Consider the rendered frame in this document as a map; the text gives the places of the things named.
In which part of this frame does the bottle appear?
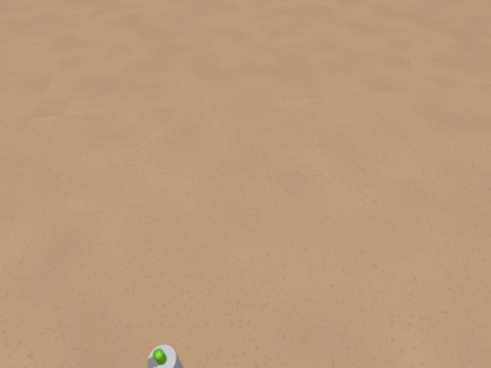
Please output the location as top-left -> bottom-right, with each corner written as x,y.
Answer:
147,344 -> 183,368

